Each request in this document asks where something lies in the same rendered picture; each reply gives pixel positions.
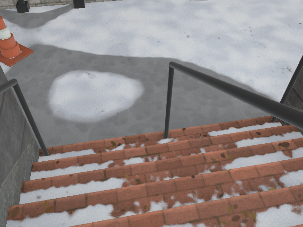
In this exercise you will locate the stairs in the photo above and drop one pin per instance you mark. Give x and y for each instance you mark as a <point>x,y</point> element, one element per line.
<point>242,173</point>

